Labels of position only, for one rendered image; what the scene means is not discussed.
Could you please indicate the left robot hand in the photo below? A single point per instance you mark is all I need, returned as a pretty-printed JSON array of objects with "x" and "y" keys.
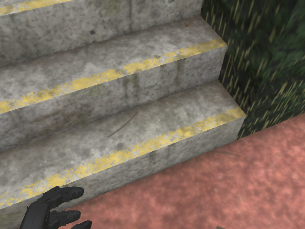
[{"x": 40, "y": 216}]

